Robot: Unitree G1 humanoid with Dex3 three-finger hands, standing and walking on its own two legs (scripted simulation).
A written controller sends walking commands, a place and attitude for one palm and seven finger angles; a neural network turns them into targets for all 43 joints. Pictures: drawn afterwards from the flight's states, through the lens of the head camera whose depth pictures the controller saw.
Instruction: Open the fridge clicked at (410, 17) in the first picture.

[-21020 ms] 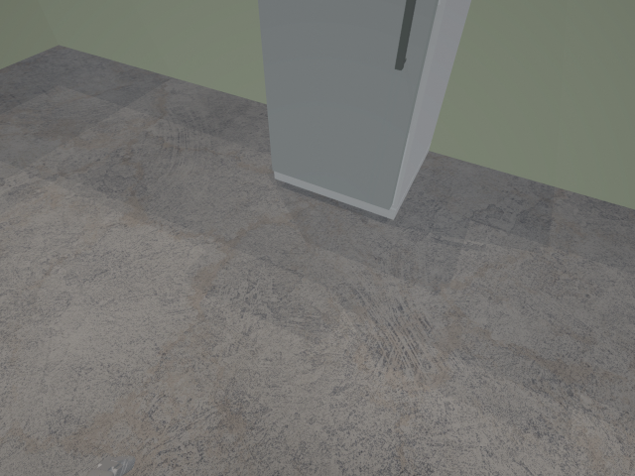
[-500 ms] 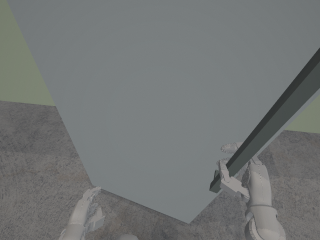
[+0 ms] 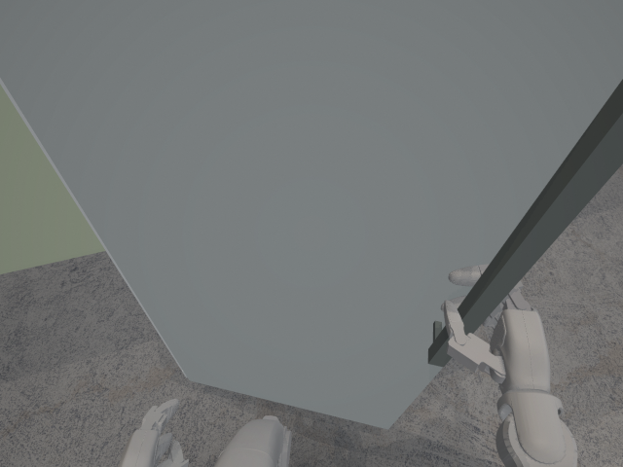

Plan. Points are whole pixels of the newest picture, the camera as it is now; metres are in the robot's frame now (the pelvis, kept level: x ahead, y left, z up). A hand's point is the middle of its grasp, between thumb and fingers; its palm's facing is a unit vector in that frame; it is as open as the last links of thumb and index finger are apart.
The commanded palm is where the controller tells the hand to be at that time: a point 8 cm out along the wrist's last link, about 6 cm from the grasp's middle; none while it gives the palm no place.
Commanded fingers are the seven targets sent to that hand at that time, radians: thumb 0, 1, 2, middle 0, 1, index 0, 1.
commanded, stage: walk backward, drawing the door open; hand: right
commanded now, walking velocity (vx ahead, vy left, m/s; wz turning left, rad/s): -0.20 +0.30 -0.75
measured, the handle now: (514, 237) +0.31 -0.14 +0.20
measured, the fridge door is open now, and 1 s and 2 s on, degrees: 32 70 67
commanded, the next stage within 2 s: stop walking and hold the door back in 0.94 s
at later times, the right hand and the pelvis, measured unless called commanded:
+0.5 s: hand out of the picture +0.11 -0.05 +0.09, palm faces +0.52 +0.82 -0.26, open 6.2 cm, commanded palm +0.05 -0.08 +0.09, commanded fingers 0.00 -0.90 -0.90 0.45 1.40 0.45 1.40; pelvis -0.05 +0.21 +0.00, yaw -23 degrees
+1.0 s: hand out of the picture -0.02 +0.07 +0.09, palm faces +0.82 +0.42 -0.38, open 6.3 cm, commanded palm -0.08 +0.08 +0.09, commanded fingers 0.00 -0.90 -0.90 0.45 1.40 0.45 1.40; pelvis -0.04 +0.40 +0.01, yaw -42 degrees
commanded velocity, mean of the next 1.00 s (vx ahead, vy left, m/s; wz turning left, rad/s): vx -0.23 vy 0.22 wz -0.73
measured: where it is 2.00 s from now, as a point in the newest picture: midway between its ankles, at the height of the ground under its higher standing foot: outside the picture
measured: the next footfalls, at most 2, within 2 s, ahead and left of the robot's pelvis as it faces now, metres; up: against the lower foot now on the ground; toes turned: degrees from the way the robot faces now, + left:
left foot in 0.18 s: +0.07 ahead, +0.22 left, +0.00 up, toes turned -6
right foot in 0.52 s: -0.10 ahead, +0.11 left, +0.00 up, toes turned -31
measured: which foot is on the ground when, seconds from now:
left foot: up 0.00-0.16, down 0.18-0.52, up 0.54-0.82, down 0.84-1.00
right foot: down 0.00-0.20, up 0.22-0.50, down 0.52-0.84, up 0.86-1.00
